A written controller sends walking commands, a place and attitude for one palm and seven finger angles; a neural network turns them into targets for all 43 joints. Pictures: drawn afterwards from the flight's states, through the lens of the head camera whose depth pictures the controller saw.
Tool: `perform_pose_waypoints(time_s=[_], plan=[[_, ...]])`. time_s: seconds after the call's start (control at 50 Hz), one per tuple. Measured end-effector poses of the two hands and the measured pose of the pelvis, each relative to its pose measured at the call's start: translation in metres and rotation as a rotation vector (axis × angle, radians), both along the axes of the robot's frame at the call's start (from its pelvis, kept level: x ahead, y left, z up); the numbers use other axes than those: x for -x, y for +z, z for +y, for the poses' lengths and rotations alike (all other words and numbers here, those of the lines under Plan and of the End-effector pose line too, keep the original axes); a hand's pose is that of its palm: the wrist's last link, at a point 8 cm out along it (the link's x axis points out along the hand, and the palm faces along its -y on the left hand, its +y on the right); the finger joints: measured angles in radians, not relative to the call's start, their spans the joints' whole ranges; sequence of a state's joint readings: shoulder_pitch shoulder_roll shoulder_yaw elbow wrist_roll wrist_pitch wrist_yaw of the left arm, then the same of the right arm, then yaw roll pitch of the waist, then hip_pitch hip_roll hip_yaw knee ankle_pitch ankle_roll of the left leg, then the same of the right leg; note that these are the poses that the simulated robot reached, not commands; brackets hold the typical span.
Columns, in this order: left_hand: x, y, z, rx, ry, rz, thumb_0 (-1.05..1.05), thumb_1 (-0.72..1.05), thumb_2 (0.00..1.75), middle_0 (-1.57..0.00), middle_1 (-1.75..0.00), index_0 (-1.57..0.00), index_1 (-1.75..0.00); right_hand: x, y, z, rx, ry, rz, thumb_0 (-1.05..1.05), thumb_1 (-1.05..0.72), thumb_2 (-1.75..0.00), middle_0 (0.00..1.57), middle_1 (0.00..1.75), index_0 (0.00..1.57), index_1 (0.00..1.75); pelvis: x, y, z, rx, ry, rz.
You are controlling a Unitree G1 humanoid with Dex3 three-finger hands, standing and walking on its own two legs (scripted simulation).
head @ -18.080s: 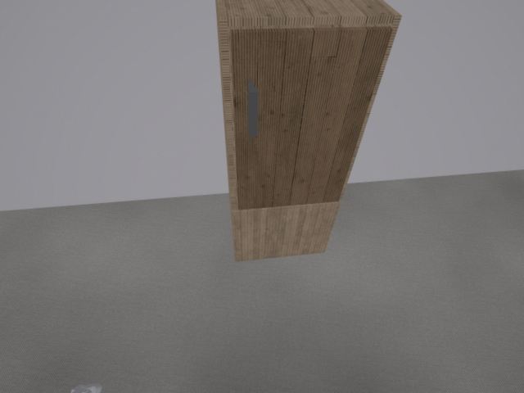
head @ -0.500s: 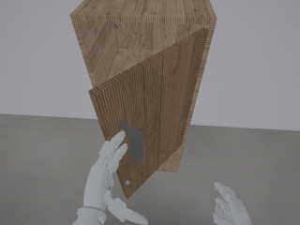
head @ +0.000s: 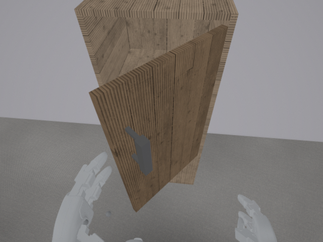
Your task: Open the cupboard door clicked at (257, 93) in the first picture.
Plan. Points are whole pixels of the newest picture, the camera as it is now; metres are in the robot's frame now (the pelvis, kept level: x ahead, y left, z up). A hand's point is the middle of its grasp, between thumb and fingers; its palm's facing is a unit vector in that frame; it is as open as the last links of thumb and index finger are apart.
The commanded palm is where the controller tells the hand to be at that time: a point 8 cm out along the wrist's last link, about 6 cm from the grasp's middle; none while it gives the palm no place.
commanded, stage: slide the hand sideways off the handle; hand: left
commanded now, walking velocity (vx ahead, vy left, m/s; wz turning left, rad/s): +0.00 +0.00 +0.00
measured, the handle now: (138, 151) +0.30 +0.07 +0.10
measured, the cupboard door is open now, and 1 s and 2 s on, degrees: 50 50 50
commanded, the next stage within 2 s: draw the hand back to the body in 0.06 s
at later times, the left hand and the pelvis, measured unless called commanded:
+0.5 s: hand (80, 208) +0.17 +0.15 +0.12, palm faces -0.06 -1.00 -0.05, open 16.3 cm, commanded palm +0.14 +0.22 +0.14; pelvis +0.00 +0.02 +0.01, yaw +0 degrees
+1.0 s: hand (23, 184) +0.19 +0.24 +0.16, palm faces +0.27 -0.90 -0.34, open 13.4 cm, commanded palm +0.15 +0.29 +0.20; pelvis +0.01 +0.03 +0.05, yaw -1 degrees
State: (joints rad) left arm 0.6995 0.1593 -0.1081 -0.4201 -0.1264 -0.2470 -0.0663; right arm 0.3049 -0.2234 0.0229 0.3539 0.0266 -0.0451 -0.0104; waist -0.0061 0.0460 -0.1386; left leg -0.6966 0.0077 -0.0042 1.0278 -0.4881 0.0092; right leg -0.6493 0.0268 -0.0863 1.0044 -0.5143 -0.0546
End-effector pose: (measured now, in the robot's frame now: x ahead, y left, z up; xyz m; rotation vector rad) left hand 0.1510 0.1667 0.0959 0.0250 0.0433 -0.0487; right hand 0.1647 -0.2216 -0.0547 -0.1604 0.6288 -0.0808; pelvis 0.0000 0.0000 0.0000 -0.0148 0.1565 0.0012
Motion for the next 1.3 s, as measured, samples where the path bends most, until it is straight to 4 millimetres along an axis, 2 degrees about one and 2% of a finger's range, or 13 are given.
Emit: perform_pose_waypoints(time_s=[0.12, 0.24, 0.38, 0.54, 0.7, 0.76, 0.86, 1.1, 1.3], plan=[[0.006, 0.000, 0.007, 0.007, -0.012, -0.006, -0.01, -0.50, 0.30, -0.15, -0.30, -0.15, -0.30, -0.001, -0.001, -0.002, 0.013, -0.009, -0.010, 0.02, -0.91, -0.90, 0.20, 0.30, 0.20, 0.29, 0.002, -0.002, 0.001, 0.006, 0.005, 0.004], [0.003, -0.001, 0.012, 0.010, -0.028, -0.016, -0.01, -0.50, 0.30, -0.15, -0.30, -0.15, -0.30, -0.003, 0.001, 0.002, 0.017, -0.017, -0.020, 0.02, -0.91, -0.90, 0.20, 0.30, 0.20, 0.29, 0.003, -0.003, 0.004, 0.011, 0.003, 0.006], [0.000, 0.018, 0.034, -0.022, -0.004, -0.046, -0.01, -0.50, 0.30, -0.15, -0.30, -0.15, -0.30, -0.004, 0.008, 0.012, -0.005, -0.028, -0.036, 0.02, -0.91, -0.90, 0.20, 0.30, 0.20, 0.29, 0.000, 0.003, 0.010, 0.018, 0.002, -0.016], [0.001, 0.034, 0.047, -0.032, -0.013, -0.038, -0.01, -0.50, 0.30, -0.15, -0.30, -0.15, -0.30, -0.008, 0.020, 0.023, -0.007, -0.014, -0.069, 0.02, -0.91, -0.90, 0.20, 0.30, 0.20, 0.30, -0.002, 0.012, 0.018, 0.022, 0.004, -0.044], [0.000, 0.048, 0.075, -0.090, 0.039, -0.046, -0.01, -0.45, 0.32, -0.15, -0.30, -0.15, -0.30, -0.013, 0.030, 0.028, 0.015, 0.002, -0.084, 0.02, -0.91, -0.90, 0.20, 0.30, 0.20, 0.30, -0.004, 0.020, 0.022, 0.029, 0.006, -0.071], [0.000, 0.059, 0.085, -0.196, 0.139, -0.040, -0.01, -0.39, 0.35, -0.16, -0.30, -0.16, -0.30, -0.013, 0.035, 0.030, 0.036, -0.007, -0.073, 0.02, -0.91, -0.90, 0.20, 0.30, 0.20, 0.30, -0.006, 0.026, 0.023, 0.030, -0.001, -0.088], [0.002, 0.070, 0.098, -0.268, 0.248, -0.018, -0.01, -0.25, 0.40, -0.16, -0.30, -0.16, -0.30, -0.013, 0.042, 0.035, 0.049, -0.010, -0.047, 0.02, -0.91, -0.90, 0.20, 0.30, 0.20, 0.30, -0.009, 0.038, 0.028, 0.027, -0.003, -0.117], [-0.011, 0.101, 0.134, -0.364, 0.365, -0.060, 0.00, 0.15, 0.58, -0.18, -0.30, -0.18, -0.30, -0.022, 0.048, 0.046, 0.052, 0.017, -0.001, 0.02, -0.91, -0.90, 0.20, 0.30, 0.20, 0.30, -0.019, 0.057, 0.037, 0.012, -0.014, -0.180], [-0.019, 0.126, 0.156, -0.408, 0.439, -0.133, 0.01, 0.49, 0.72, -0.19, -0.30, -0.19, -0.30, -0.032, 0.054, 0.042, 0.054, 0.025, 0.009, 0.01, -0.91, -0.90, 0.20, 0.30, 0.20, 0.30, -0.023, 0.065, 0.036, 0.007, -0.022, -0.205]])
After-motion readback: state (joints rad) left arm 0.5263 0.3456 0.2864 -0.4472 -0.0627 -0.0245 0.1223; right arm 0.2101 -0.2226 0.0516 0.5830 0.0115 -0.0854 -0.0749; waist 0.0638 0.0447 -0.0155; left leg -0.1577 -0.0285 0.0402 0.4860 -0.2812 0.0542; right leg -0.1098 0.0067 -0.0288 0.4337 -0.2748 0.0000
